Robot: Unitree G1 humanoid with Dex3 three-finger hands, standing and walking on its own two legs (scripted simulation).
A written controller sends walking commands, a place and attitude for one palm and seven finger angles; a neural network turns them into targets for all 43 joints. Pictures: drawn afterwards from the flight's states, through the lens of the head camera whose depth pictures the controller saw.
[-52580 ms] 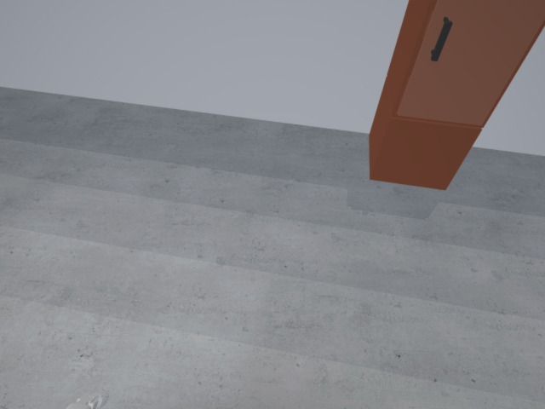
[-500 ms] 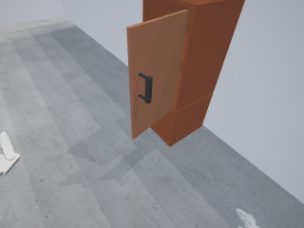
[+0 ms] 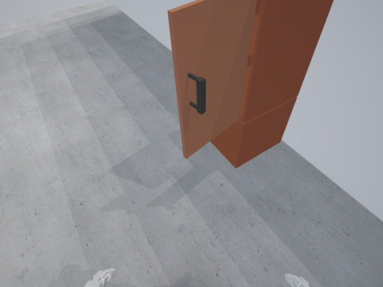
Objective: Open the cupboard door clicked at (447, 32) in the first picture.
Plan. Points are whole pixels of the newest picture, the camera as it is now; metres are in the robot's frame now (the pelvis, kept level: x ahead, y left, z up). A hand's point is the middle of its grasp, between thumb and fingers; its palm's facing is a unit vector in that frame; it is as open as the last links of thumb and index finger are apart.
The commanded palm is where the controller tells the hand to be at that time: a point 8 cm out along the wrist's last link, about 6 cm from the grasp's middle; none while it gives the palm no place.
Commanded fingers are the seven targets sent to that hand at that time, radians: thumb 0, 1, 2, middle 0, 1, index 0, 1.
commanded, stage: let the arm hang, fingers relaxed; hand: left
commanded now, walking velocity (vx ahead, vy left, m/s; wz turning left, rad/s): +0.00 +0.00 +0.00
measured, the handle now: (196, 93) +0.68 +0.00 +0.01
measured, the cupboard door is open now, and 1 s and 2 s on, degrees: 100 100 100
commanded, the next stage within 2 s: look to check the result in 0.86 s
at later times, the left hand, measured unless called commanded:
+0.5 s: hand out of the picture +0.03 +0.23 -0.14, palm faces +0.02 -0.95 -0.30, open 7.4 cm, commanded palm none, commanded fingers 0.00 0.90 0.90 -0.20 -0.30 -0.20 -0.30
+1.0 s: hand out of the picture +0.11 +0.25 -0.13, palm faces -0.02 -0.95 -0.33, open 7.4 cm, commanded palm none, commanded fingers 0.00 0.90 0.90 -0.20 -0.30 -0.20 -0.30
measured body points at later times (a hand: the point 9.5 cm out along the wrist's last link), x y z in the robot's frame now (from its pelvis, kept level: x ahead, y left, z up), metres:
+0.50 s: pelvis +0.01 +0.01 +0.02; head +0.03 -0.01 +0.47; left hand +0.03 +0.28 -0.12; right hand +0.01 -0.25 -0.14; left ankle +0.03 +0.13 -0.72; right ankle +0.01 -0.10 -0.72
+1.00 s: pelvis +0.02 +0.01 +0.03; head +0.04 +0.00 +0.48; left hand +0.11 +0.30 -0.10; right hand +0.09 -0.27 -0.12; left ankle +0.03 +0.13 -0.72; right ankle +0.01 -0.10 -0.72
